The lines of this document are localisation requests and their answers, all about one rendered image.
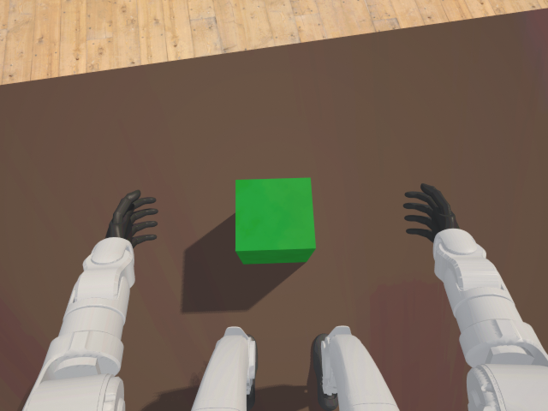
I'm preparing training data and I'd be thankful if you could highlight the robot left hand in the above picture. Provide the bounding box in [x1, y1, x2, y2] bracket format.
[105, 190, 158, 248]

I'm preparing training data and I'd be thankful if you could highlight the left robot thigh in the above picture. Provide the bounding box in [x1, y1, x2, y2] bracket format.
[191, 335, 255, 411]

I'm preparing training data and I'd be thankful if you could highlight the robot right hand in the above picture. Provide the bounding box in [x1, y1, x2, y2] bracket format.
[403, 183, 460, 242]

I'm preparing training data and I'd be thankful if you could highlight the carton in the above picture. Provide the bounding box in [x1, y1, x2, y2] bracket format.
[235, 177, 316, 265]

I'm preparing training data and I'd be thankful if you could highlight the right robot forearm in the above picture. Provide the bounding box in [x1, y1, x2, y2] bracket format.
[433, 229, 548, 367]

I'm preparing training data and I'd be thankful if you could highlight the right robot shin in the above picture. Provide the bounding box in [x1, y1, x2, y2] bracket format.
[322, 326, 352, 394]

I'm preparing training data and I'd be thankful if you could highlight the left robot forearm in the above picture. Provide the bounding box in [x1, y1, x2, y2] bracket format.
[22, 237, 135, 411]

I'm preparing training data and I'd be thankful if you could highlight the left robot upper arm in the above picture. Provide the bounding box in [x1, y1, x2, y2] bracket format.
[27, 373, 125, 411]

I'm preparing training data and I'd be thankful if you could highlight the right robot upper arm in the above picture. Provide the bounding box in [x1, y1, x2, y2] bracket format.
[467, 364, 548, 411]

